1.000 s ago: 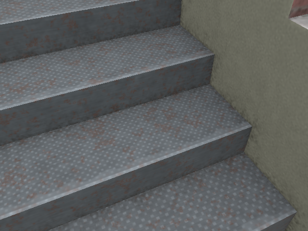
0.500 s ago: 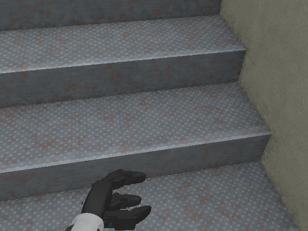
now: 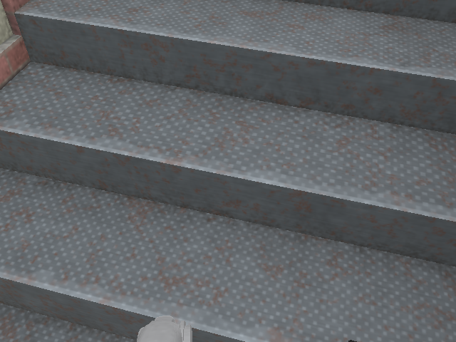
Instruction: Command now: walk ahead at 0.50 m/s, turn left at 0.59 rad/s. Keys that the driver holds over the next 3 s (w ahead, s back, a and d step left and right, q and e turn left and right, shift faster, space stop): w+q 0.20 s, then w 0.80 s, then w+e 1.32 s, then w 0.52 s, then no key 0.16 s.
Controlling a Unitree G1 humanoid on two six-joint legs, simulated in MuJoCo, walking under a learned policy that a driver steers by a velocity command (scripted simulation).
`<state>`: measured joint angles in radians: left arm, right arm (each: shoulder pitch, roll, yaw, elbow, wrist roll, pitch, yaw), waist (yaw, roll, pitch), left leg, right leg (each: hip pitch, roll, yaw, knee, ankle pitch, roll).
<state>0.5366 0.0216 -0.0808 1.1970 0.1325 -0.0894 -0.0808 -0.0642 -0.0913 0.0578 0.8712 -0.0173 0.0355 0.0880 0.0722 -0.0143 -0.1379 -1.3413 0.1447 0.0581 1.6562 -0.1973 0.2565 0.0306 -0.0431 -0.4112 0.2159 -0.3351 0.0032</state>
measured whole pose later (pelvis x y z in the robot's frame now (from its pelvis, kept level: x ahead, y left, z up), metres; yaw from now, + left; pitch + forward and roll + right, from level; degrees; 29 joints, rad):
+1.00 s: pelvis +0.54 +0.03 +0.33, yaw +14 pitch +3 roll +0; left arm 0.58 0.08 0.01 1.13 0.01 -0.14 0.04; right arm 0.09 -0.12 -0.01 0.79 -0.03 -0.04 0.01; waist 0.05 0.02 -0.06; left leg -1.12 0.09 0.03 1.59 -0.08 0.07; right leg -0.16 0.04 -0.07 0.44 -0.34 -0.08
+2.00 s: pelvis +1.15 +0.13 +0.57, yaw -15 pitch +6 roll -3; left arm 0.20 0.19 0.03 0.95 0.04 -0.03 -0.05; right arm 0.30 -0.22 -0.02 1.02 -0.06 -0.10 0.10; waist 0.03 0.05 -0.13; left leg -0.60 0.01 -0.16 1.70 0.01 0.10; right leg -0.71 0.12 -0.08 1.06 -0.46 -0.09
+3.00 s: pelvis +1.63 -0.02 +0.80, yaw -33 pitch +4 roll +0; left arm -0.11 0.16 0.06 0.78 0.03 -0.08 -0.05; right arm 0.48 -0.13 -0.01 1.05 -0.02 -0.11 0.03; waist -0.10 -0.02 -0.05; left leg -0.01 0.06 0.09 0.56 -0.43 -0.05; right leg -0.46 -0.01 -0.08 0.53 -0.12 -0.08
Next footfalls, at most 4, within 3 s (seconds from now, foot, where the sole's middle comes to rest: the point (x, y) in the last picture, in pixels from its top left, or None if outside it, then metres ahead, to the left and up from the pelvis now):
0.08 left None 0.24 0.12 -0.61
0.58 right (280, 299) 0.53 -0.06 -0.45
1.26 left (155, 127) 0.93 0.29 -0.29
1.82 right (256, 26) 1.21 0.04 -0.12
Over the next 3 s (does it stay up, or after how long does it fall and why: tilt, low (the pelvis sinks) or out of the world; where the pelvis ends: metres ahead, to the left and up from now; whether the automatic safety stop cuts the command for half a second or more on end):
stays up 1.63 -0.02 0.80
